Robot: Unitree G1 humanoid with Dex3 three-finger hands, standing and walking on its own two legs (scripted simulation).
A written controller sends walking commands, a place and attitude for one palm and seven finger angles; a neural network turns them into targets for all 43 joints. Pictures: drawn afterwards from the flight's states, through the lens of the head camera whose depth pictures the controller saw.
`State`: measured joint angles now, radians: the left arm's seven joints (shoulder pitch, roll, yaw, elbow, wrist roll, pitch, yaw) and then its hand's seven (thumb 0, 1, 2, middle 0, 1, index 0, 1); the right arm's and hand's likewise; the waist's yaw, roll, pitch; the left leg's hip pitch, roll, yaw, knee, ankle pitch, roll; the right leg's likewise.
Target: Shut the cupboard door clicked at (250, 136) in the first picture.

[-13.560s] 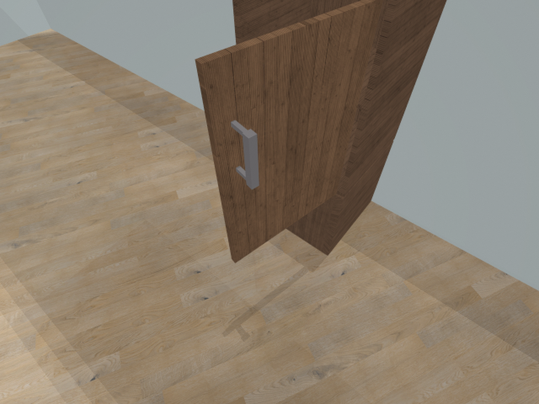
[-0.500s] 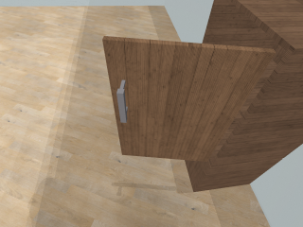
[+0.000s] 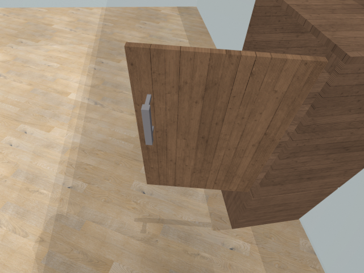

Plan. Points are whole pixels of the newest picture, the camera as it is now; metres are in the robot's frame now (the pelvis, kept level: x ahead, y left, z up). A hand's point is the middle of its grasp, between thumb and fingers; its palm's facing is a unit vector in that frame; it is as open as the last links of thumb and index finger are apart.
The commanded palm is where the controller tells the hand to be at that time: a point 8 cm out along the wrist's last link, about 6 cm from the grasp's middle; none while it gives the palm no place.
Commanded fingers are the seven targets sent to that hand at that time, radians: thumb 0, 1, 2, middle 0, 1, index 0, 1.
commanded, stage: shuffle to correct the standing spot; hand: left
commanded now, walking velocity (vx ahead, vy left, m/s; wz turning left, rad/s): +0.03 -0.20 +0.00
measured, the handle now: (149, 120) +0.46 +0.12 +0.06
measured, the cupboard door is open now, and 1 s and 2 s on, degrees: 78 78 78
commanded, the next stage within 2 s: come to a stop and stand still in 0.26 s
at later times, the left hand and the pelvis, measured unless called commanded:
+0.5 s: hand out of the picture +0.03 +0.09 -0.18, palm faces +0.01 -0.98 -0.19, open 7.3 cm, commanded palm none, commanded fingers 0.00 0.90 0.90 -0.20 -0.30 -0.20 -0.30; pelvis +0.01 -0.08 -0.01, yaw +0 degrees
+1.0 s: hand out of the picture +0.03 +0.16 -0.19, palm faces +0.08 -0.97 -0.22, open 7.3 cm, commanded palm none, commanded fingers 0.00 0.90 0.90 -0.20 -0.30 -0.20 -0.30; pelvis +0.01 -0.04 -0.01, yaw +0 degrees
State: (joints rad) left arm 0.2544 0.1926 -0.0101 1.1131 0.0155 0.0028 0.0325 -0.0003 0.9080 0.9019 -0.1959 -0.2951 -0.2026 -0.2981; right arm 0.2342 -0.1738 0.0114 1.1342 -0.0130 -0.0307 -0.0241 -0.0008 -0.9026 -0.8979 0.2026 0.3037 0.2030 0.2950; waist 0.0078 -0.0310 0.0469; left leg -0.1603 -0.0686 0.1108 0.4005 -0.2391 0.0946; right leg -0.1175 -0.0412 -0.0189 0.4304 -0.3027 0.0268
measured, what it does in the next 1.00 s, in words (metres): steps on the spot: right foot, then left foot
